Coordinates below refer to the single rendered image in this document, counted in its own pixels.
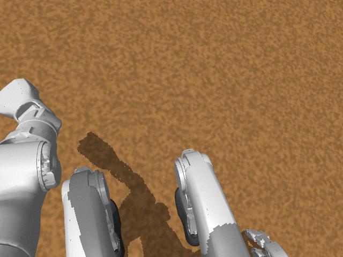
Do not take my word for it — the left robot foot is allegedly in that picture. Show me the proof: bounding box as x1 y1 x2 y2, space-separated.
110 199 125 257

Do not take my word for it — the right robot hand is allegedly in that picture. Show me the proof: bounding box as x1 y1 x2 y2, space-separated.
245 229 289 257

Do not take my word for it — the left robot hand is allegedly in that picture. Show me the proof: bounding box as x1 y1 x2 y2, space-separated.
0 78 40 119

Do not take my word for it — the left robot arm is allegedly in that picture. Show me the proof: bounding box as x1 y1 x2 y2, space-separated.
0 99 62 257

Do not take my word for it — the right robot foot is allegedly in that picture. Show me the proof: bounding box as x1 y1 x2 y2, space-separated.
175 187 199 246

